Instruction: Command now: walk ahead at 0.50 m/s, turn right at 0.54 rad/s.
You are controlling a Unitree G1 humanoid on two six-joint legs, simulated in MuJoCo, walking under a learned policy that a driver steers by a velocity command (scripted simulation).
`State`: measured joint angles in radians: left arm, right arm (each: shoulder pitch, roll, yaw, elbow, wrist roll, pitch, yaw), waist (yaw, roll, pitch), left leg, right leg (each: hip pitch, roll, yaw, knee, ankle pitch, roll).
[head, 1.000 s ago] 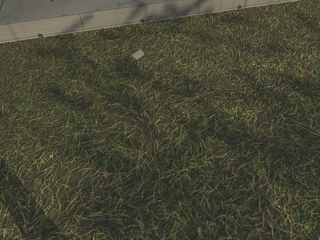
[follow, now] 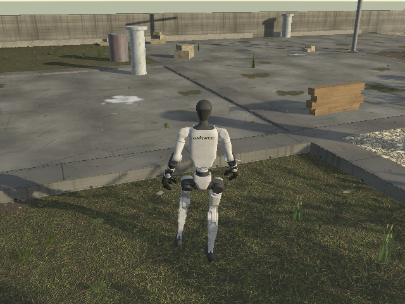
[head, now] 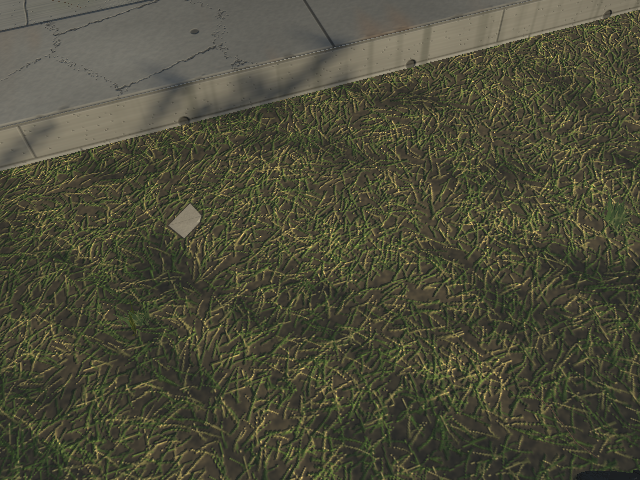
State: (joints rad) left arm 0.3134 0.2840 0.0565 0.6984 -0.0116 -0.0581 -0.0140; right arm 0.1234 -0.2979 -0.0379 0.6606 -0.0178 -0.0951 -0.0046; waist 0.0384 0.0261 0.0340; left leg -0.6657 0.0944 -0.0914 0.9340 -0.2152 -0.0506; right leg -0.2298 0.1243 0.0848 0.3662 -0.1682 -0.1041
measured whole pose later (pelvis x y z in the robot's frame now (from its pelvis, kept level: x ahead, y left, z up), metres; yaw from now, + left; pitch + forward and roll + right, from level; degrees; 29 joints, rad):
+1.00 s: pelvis +0.37 -0.02 -0.01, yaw -32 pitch +2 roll +0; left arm 0.16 0.29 0.06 0.60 0.02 0.02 0.01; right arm 0.12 -0.30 -0.04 0.76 0.00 0.01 -0.02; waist 0.02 0.02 0.04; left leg -0.50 0.04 -0.06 0.82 -0.33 -0.07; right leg -0.40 0.10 0.09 0.49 -0.12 -0.05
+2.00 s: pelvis +0.42 +0.04 +0.00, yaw -2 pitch +3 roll -2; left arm 0.08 0.29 0.08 0.70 0.00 0.01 0.03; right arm 0.20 -0.30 -0.07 0.59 0.01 0.04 -0.03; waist -0.02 -0.01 0.03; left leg -0.33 -0.10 -0.17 0.51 -0.21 0.06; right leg -0.46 0.03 0.11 0.80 -0.35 0.08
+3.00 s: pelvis +0.44 +0.06 -0.01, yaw +33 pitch +2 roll -1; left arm 0.15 0.31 0.07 0.72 -0.02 -0.05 -0.02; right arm 0.24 -0.30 -0.05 0.61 0.01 0.01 -0.01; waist -0.02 0.00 0.00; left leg -0.26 -0.10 -0.19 0.50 -0.27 0.05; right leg -0.32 0.02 0.04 0.58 -0.32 0.02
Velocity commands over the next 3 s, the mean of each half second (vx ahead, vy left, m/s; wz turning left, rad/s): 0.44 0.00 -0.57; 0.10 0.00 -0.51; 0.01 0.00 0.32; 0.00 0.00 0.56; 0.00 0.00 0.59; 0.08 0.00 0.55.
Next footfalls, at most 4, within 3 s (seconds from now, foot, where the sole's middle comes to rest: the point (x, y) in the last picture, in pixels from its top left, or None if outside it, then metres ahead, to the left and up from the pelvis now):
0.22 left None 0.30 0.15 -0.78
0.68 right None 0.42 -0.16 -0.78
1.06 left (322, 452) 0.51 0.07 -0.78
1.62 left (304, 466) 0.48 0.11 -0.78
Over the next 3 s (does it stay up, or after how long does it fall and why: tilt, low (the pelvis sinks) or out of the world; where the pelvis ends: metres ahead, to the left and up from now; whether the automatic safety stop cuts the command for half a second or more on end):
stays up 0.44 0.06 -0.01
